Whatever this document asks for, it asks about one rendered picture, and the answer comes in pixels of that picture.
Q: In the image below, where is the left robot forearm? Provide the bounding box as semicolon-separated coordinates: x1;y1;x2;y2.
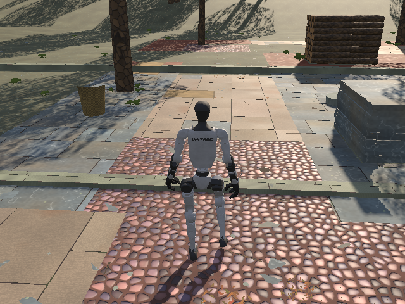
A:
167;154;179;179

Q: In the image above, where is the humanoid robot head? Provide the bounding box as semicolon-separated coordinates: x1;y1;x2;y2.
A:
192;101;213;131

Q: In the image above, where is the left robot upper arm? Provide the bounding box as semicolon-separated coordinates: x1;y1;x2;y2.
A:
173;128;189;163

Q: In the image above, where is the robot left hand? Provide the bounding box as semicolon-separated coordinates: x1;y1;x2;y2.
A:
166;177;180;191

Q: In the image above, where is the right robot upper arm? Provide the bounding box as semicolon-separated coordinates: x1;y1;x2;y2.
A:
216;128;232;164

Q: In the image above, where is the robot right hand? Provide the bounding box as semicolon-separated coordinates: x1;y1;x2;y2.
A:
225;182;240;199

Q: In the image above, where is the right robot forearm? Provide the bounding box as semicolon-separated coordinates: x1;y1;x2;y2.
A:
226;154;239;184

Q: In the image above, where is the right robot foot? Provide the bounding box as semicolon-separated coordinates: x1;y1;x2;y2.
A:
219;236;228;247

